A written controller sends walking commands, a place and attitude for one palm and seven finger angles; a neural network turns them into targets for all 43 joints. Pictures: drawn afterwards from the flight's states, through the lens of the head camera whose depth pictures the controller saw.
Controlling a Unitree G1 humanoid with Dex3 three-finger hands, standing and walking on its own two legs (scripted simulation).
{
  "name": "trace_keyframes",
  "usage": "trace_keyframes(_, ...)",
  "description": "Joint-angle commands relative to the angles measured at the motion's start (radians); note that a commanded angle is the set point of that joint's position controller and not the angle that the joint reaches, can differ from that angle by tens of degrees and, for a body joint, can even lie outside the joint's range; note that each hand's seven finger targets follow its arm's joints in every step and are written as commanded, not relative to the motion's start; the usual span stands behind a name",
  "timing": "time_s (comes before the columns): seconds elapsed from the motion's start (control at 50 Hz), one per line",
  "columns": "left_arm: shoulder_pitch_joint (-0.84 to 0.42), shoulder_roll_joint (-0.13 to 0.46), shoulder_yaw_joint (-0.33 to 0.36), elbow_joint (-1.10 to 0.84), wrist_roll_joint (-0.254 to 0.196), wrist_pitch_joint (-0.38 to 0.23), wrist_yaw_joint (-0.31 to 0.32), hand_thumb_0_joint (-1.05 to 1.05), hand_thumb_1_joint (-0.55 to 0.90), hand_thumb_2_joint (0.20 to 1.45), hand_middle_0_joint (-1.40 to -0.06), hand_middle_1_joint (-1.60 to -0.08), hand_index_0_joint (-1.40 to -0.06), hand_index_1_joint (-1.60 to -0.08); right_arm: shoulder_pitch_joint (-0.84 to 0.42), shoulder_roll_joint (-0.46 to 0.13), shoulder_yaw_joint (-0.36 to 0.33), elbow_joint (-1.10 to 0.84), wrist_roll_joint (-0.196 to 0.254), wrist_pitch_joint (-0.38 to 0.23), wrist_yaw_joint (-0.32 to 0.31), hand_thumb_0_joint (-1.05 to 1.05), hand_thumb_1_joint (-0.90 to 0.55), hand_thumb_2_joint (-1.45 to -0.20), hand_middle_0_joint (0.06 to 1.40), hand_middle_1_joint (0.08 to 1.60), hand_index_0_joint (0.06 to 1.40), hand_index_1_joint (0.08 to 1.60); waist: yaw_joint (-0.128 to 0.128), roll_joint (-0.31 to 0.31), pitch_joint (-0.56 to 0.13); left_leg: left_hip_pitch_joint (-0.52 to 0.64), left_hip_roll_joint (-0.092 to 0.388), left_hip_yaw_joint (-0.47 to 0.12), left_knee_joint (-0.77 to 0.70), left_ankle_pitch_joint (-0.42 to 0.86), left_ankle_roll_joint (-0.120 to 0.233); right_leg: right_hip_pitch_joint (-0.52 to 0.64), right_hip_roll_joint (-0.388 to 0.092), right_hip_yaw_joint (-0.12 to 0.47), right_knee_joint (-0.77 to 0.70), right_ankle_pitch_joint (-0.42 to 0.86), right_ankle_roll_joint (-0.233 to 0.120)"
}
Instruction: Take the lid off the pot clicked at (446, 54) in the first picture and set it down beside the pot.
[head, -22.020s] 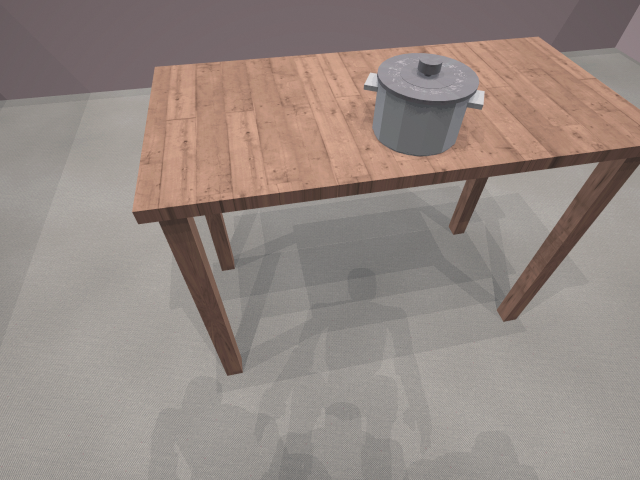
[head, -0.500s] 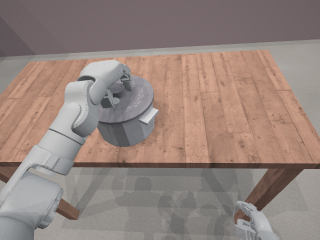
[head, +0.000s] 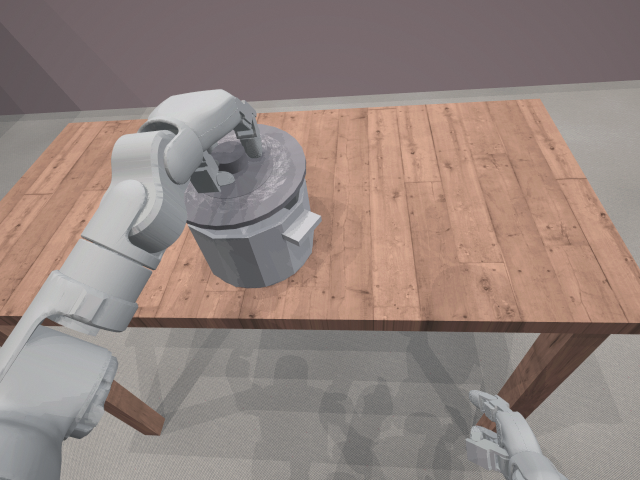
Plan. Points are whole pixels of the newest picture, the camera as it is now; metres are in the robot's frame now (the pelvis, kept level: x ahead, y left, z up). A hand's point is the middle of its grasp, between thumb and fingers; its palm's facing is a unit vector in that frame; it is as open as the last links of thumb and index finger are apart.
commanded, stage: lift the lid straight up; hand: left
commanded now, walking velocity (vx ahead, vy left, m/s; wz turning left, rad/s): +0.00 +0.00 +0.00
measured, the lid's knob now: (229, 157) +0.45 +0.14 +0.19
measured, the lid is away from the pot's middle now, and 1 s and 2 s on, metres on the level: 0.01 0.01 0.08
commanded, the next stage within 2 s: move the lid sideways beside the pot in 1.32 s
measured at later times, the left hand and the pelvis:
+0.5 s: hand (212, 128) +0.42 +0.14 +0.25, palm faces -0.12 -0.08 -0.99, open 7.1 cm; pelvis +0.00 +0.00 +0.00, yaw +0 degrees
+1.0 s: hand (193, 93) +0.42 +0.14 +0.29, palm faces -0.05 -0.08 -1.00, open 7.1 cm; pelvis +0.00 +0.00 +0.00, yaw +0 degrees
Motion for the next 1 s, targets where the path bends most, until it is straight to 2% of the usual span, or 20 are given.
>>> trace_keyframes(0.0, -0.587, 0.252, 0.205, -0.198, 0.043, -0.007, 0.054, 0.0, 0.669, 1.028, -0.978, -0.959, -0.924, -0.928, -0.147, -0.09, -0.035, -0.164, 0.004, -0.044, -0.006, 0.0, -0.9, -0.9, 0.2, 0.3, 0.2, 0.3, 0.0, -0.121, -0.437, 0.133, -0.006, -0.044, -0.012, 0.318, 0.016, 0.177, 0.04, 0.013, -0.015, 0.323, -0.057)
trace_keyframes(0.06, -0.622, 0.186, 0.148, -0.181, 0.022, -0.003, 0.052, 0.0, 0.669, 1.028, -0.978, -0.959, -0.924, -0.928, -0.15, -0.098, -0.039, -0.158, 0.014, -0.047, -0.009, 0.0, -0.9, -0.9, 0.2, 0.3, 0.2, 0.3, -0.019, -0.087, -0.405, 0.151, -0.004, -0.054, -0.014, 0.261, 0.016, 0.121, 0.044, -0.001, -0.023, 0.247, -0.062)
trace_keyframes(0.12, -0.712, 0.271, 0.201, -0.207, 0.051, -0.009, 0.056, 0.0, 0.669, 1.028, -0.978, -0.959, -0.924, -0.928, -0.141, -0.092, -0.033, -0.154, 0.007, -0.064, -0.018, 0.0, -0.9, -0.9, 0.2, 0.3, 0.2, 0.3, -0.003, -0.092, -0.458, 0.158, -0.008, -0.056, -0.023, 0.291, 0.014, 0.168, 0.04, 0.011, -0.015, 0.282, -0.062)
trace_keyframes(0.18, -0.703, 0.27, 0.206, -0.187, 0.048, -0.007, 0.053, 0.0, 0.669, 1.028, -0.978, -0.959, -0.924, -0.928, -0.126, -0.089, -0.03, -0.146, 0.006, -0.073, -0.014, 0.0, -0.9, -0.9, 0.2, 0.3, 0.2, 0.3, 0.0, -0.1, -0.486, 0.168, -0.006, -0.06, -0.025, 0.336, 0.009, 0.188, 0.042, 0.01, -0.012, 0.302, -0.06)
trace_keyframes(0.22, -0.698, 0.279, 0.212, -0.103, 0.055, 0.002, 0.047, 0.0, 0.669, 1.028, -0.978, -0.959, -0.924, -0.928, -0.126, -0.099, -0.031, -0.138, 0.007, -0.063, -0.019, 0.0, -0.9, -0.9, 0.2, 0.3, 0.2, 0.3, -0.001, -0.154, -0.406, 0.121, -0.003, -0.051, -0.037, 0.262, 0.014, 0.16, 0.037, 0.007, -0.028, 0.268, -0.057)
trace_keyframes(0.28, -0.723, 0.273, 0.204, -0.163, 0.048, -0.009, 0.045, 0.0, 0.669, 1.028, -0.978, -0.959, -0.924, -0.928, -0.133, -0.092, -0.028, -0.152, 0.007, -0.073, -0.018, 0.0, -0.9, -0.9, 0.2, 0.3, 0.2, 0.3, 0.006, -0.108, -0.468, 0.146, -0.008, -0.048, -0.041, 0.286, 0.013, 0.19, 0.035, 0.014, -0.023, 0.272, -0.059)
trace_keyframes(0.36, -0.697, 0.24, 0.187, -0.138, 0.031, -0.001, 0.036, 0.0, 0.669, 1.028, -0.978, -0.959, -0.924, -0.928, -0.14, -0.103, -0.036, -0.154, 0.011, -0.066, -0.013, 0.0, -0.9, -0.9, 0.2, 0.3, 0.2, 0.3, -0.003, -0.101, -0.448, 0.158, -0.005, -0.052, -0.025, 0.307, 0.017, 0.166, 0.036, 0.007, -0.025, 0.291, -0.064)
trace_keyframes(0.38, -0.719, 0.298, 0.23, -0.14, 0.053, -0.002, 0.037, 0.0, 0.669, 1.028, -0.978, -0.959, -0.924, -0.928, -0.127, -0.096, -0.029, -0.155, 0.006, -0.071, -0.016, 0.0, -0.9, -0.9, 0.2, 0.3, 0.2, 0.3, 0.011, -0.127, -0.475, 0.146, -0.005, -0.048, -0.038, 0.317, 0.015, 0.2, 0.035, 0.015, -0.022, 0.3, -0.06)
trace_keyframes(0.42, -0.745, 0.267, 0.196, -0.101, 0.056, 0.005, 0.03, 0.0, 0.669, 1.028, -0.978, -0.959, -0.924, -0.928, -0.136, -0.097, -0.027, -0.153, 0.01, -0.064, -0.019, 0.0, -0.9, -0.9, 0.2, 0.3, 0.2, 0.3, 0.0, -0.133, -0.417, 0.127, -0.005, -0.04, -0.04, 0.278, 0.017, 0.164, 0.032, 0.01, -0.03, 0.278, -0.059)
trace_keyframes(0.46, -0.738, 0.257, 0.191, -0.136, 0.035, 0.001, 0.028, 0.0, 0.669, 1.028, -0.978, -0.959, -0.924, -0.928, -0.139, -0.106, -0.033, -0.16, 0.013, -0.066, -0.017, 0.0, -0.9, -0.9, 0.2, 0.3, 0.2, 0.3, -0.002, -0.105, -0.45, 0.156, -0.006, -0.049, -0.029, 0.305, 0.019, 0.168, 0.034, 0.009, -0.027, 0.292, -0.063)
trace_keyframes(0.5, -0.785, 0.332, 0.245, -0.136, 0.063, 0.003, 0.028, 0.0, 0.669, 1.028, -0.978, -0.959, -0.924, -0.928, -0.132, -0.102, -0.03, -0.156, 0.005, -0.068, -0.021, 0.0, -0.9, -0.9, 0.2, 0.3, 0.2, 0.3, 0.01, -0.122, -0.477, 0.146, -0.007, -0.044, -0.031, 0.331, 0.02, 0.205, 0.033, 0.017, -0.023, 0.331, -0.062)
trace_keyframes(0.56, -0.75, 0.238, 0.177, -0.095, 0.032, 0.012, 0.017, 0.0, 0.669, 1.028, -0.978, -0.959, -0.924, -0.928, -0.133, -0.105, -0.033, -0.156, 0.016, -0.067, -0.016, 0.0, -0.9, -0.9, 0.2, 0.3, 0.2, 0.3, -0.008, -0.119, -0.436, 0.157, -0.004, -0.048, -0.027, 0.33, 0.018, 0.158, 0.034, 0.004, -0.028, 0.31, -0.063)
trace_keyframes(0.6, -0.797, 0.307, 0.226, -0.112, 0.057, 0.013, 0.016, 0.0, 0.669, 1.028, -0.978, -0.959, -0.924, -0.928, -0.132, -0.102, -0.031, -0.156, 0.009, -0.069, -0.02, 0.0, -0.9, -0.9, 0.2, 0.3, 0.2, 0.3, 0.006, -0.136, -0.464, 0.151, -0.008, -0.039, -0.029, 0.323, 0.023, 0.188, 0.033, 0.015, -0.031, 0.322, -0.06)
trace_keyframes(0.66, -0.805, 0.268, 0.197, -0.193, 0.032, 0.008, 0.012, 0.0, 0.669, 1.028, -0.978, -0.959, -0.924, -0.928, -0.14, -0.103, -0.034, -0.17, 0.014, -0.081, -0.013, 0.0, -0.9, -0.9, 0.2, 0.3, 0.2, 0.3, 0.002, -0.08, -0.514, 0.2, -0.01, -0.054, -0.011, 0.4, 0.02, 0.19, 0.031, 0.013, -0.016, 0.361, -0.065)
trace_keyframes(0.68, -0.809, 0.314, 0.238, -0.179, 0.054, 0.013, 0.012, 0.0, 0.669, 1.028, -0.978, -0.959, -0.924, -0.928, -0.122, -0.094, -0.03, -0.162, 0.008, -0.083, -0.013, 0.0, -0.9, -0.9, 0.2, 0.3, 0.2, 0.3, 0.014, -0.115, -0.536, 0.192, -0.008, -0.049, -0.019, 0.436, 0.017, 0.218, 0.033, 0.02, -0.01, 0.382, -0.061)
trace_keyframes(0.72, -0.807, 0.328, 0.245, -0.13, 0.061, 0.026, 0.003, 0.0, 0.669, 1.028, -0.978, -0.959, -0.924, -0.928, -0.123, -0.101, -0.031, -0.156, 0.008, -0.068, -0.014, 0.0, -0.9, -0.9, 0.2, 0.3, 0.2, 0.3, 0.012, -0.15, -0.465, 0.151, -0.008, -0.038, -0.026, 0.372, 0.019, 0.197, 0.027, 0.016, -0.022, 0.372, -0.059)
trace_keyframes(0.84, -0.8, 0.283, 0.205, -0.117, 0.048, 0.039, -0.016, 0.0, 0.669, 1.028, -0.978, -0.959, -0.924, -0.928, -0.143, -0.099, -0.027, -0.162, 0.016, -0.053, -0.011, 0.0, -0.9, -0.9, 0.2, 0.3, 0.2, 0.3, 0.007, -0.145, -0.429, 0.141, -0.005, -0.033, -0.03, 0.35, 0.019, 0.163, 0.027, 0.007, -0.025, 0.335, -0.059)
trace_keyframes(0.92, -0.881, 0.345, 0.239, -0.186, 0.057, 0.038, -0.012, 0.0, 0.669, 1.028, -0.978, -0.959, -0.924, -0.928, -0.147, -0.099, -0.025, -0.173, 0.016, -0.06, -0.014, 0.0, -0.9, -0.9, 0.2, 0.3, 0.2, 0.3, 0.013, -0.115, -0.484, 0.159, -0.009, -0.039, -0.028, 0.361, 0.018, 0.187, 0.026, 0.013, -0.017, 0.34, -0.062)
trace_keyframes(0.96, -0.862, 0.248, 0.163, -0.164, 0.027, 0.039, -0.015, 0.0, 0.669, 1.028, -0.978, -0.959, -0.924, -0.928, -0.152, -0.102, -0.028, -0.171, 0.023, -0.065, -0.011, 0.0, -0.9, -0.9, 0.2, 0.3, 0.2, 0.3, -0.008, -0.092, -0.482, 0.197, -0.006, -0.047, -0.009, 0.387, 0.017, 0.147, 0.032, 0.002, -0.017, 0.326, -0.064)
trace_keyframes(0.98, -0.892, 0.299, 0.204, -0.133, 0.049, 0.046, -0.01, 0.0, 0.669, 1.028, -0.978, -0.959, -0.924, -0.928, -0.125, -0.095, -0.024, -0.156, 0.018, -0.069, -0.015, 0.0, -0.9, -0.9, 0.2, 0.3, 0.2, 0.3, 0.001, -0.128, -0.489, 0.181, -0.006, -0.046, -0.025, 0.372, 0.014, 0.163, 0.034, 0.005, -0.022, 0.309, -0.06)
